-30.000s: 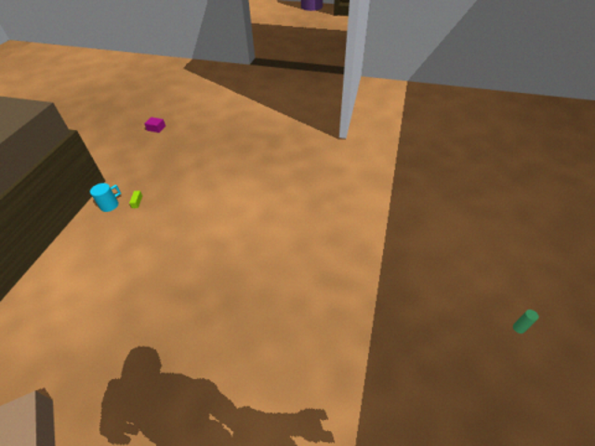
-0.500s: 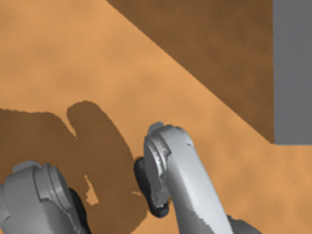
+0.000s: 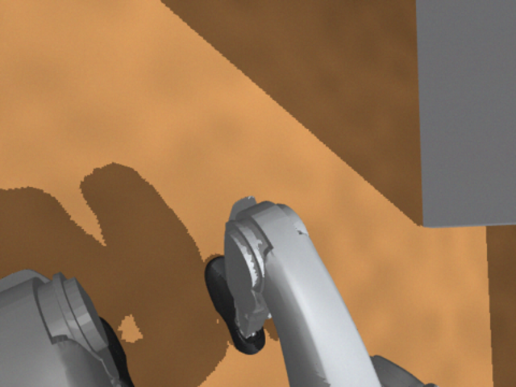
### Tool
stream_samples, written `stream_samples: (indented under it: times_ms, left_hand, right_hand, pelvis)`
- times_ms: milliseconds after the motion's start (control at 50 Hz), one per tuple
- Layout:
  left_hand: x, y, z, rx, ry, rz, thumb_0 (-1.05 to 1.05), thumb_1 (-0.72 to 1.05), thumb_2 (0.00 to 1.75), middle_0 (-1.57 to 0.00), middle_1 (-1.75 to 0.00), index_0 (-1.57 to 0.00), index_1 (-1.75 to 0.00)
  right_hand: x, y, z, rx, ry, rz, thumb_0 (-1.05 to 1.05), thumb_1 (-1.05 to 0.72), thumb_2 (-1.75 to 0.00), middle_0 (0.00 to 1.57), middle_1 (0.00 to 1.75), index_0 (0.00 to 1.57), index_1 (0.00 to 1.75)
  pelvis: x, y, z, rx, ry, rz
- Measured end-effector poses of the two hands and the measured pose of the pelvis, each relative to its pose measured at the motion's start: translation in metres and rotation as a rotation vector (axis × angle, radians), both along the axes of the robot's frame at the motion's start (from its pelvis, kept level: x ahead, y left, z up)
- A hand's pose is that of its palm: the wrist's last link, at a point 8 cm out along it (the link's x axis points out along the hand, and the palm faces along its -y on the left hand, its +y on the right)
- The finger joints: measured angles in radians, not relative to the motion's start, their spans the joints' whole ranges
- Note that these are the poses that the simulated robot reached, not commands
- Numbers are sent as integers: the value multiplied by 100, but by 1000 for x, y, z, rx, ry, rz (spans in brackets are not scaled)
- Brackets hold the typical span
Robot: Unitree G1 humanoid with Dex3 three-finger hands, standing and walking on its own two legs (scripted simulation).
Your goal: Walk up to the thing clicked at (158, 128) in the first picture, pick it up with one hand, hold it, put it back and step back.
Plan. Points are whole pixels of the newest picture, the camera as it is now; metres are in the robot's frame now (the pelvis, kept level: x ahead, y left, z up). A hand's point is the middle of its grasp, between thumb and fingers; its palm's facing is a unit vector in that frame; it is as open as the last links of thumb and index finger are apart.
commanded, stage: rest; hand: left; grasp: from above
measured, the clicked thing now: out of the picture +0.39 +0.38 -0.27
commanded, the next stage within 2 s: open in 0.46 s
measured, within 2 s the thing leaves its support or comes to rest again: rests again in 1.74 s
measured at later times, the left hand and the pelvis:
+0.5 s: hand out of the picture +0.39 +0.37 -0.24, palm faces -0.05 -0.44 -0.90, open 11.0 cm; pelvis -0.01 +0.00 +0.00, yaw -1 degrees
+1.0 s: hand out of the picture +0.39 +0.36 -0.25, palm faces -0.05 -0.45 -0.89, open 11.3 cm; pelvis -0.01 +0.00 +0.01, yaw -2 degrees
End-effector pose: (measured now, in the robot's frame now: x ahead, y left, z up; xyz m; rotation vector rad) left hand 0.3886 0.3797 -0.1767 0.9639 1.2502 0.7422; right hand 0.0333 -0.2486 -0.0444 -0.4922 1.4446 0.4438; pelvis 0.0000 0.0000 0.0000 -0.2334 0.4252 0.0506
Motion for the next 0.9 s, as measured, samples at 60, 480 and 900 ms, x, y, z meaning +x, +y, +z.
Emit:
stream_samples:
  times_ms: [60, 480, 900]
  left_hand:
    - [-3, -1, -1, -1, 8, 5, -5, -22, 51, -69, -41, -80, -44]
    - [-4, -7, -8, -11, 7, -4, -5, -20, 52, -65, -45, -76, -49]
    - [-5, -12, -14, -24, 4, -31, -4, -18, 68, -50, -65, -57, -69]
  right_hand:
    - [-1, 0, 1, 6, 2, 3, 0, -92, -90, 19, 30, 20, 30]
    - [-7, 1, 9, -16, -27, 30, 0, -91, -90, 19, 30, 20, 30]
    - [-5, 3, 18, -21, -52, 51, 0, -90, -90, 20, 30, 20, 30]
  pelvis:
    - [0, -1, 1, 1, -1, -2]
    - [-7, -1, 2, -8, -35, -14]
    - [-8, 0, 5, -19, -55, -17]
